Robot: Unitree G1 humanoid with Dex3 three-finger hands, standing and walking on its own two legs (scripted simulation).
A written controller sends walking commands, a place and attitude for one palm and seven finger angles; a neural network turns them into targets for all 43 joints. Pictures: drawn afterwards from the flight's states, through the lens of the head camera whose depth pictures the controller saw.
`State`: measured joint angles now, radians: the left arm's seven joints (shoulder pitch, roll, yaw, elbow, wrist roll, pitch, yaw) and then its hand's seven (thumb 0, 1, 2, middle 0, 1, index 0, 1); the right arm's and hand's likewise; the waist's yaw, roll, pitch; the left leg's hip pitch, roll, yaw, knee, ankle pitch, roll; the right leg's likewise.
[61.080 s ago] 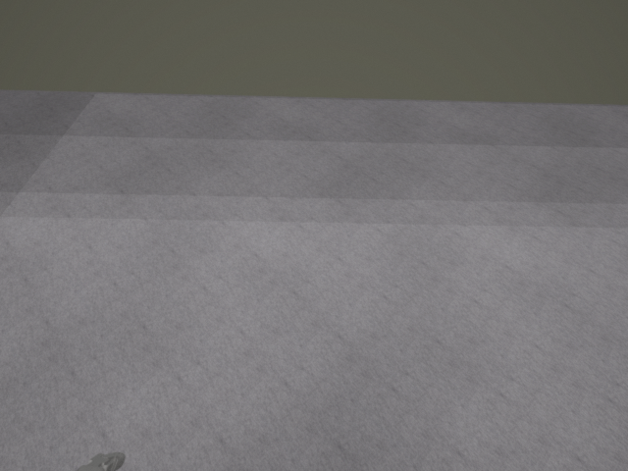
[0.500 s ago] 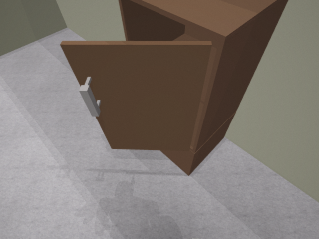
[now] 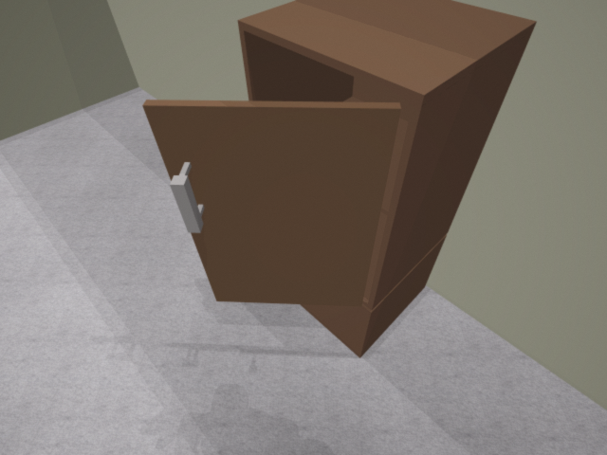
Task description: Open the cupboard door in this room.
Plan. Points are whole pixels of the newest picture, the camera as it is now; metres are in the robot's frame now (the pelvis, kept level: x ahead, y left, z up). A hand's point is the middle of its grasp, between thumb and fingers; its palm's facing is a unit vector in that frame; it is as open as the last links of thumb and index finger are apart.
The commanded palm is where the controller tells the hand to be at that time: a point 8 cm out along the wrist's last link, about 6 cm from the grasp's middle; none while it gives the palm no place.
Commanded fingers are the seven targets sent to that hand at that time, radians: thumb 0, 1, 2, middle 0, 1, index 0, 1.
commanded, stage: come to a stop and stand still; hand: left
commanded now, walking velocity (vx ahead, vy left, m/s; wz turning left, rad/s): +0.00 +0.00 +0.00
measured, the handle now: (190, 197) +0.53 +0.24 +0.01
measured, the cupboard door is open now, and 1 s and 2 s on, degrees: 42 42 42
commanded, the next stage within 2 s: look again from close up in 0.16 s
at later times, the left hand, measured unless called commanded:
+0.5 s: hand out of the picture +0.03 +0.18 -0.16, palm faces +0.00 -0.97 -0.23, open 7.3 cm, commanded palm none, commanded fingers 0.00 0.90 0.90 -0.20 -0.30 -0.20 -0.30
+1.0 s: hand (176, 427) +0.17 +0.19 -0.06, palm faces +0.27 -0.95 -0.14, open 7.5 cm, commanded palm +0.12 +0.24 -0.06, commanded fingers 0.00 0.71 0.82 -0.21 -0.42 -0.21 -0.42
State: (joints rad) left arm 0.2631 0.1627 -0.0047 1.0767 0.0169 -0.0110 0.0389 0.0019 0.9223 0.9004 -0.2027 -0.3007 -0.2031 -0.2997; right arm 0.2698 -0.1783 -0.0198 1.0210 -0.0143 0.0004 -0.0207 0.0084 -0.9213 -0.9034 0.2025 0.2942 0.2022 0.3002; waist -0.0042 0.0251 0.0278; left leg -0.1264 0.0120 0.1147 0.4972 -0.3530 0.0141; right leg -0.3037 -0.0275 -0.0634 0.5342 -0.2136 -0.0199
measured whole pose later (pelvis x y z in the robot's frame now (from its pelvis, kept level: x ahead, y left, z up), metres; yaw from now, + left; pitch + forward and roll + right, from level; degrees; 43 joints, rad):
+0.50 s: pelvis +0.01 +0.00 +0.01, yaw +0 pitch -1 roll +1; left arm 0.23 0.16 -0.01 1.13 0.01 -0.02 0.03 0.01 0.92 0.90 -0.20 -0.30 -0.20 -0.30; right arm 0.32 -0.17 0.01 1.12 -0.02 -0.03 -0.03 0.01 -0.91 -0.90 0.20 0.29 0.20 0.30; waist -0.01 0.02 0.05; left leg -0.06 0.00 0.11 0.40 -0.32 0.02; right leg -0.26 -0.03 -0.06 0.48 -0.20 -0.01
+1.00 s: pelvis +0.01 -0.01 +0.00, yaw +3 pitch +1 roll +1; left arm 0.38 0.14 0.07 0.36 -0.14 -0.09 0.05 0.02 0.88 0.89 -0.21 -0.32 -0.21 -0.32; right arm 0.31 -0.22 -0.01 0.87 0.02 -0.22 -0.06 0.01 -0.91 -0.90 0.20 0.29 0.20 0.30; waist -0.01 0.03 0.00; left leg -0.16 0.01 0.07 0.49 -0.35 0.00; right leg -0.32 -0.04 -0.11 0.54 -0.24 -0.03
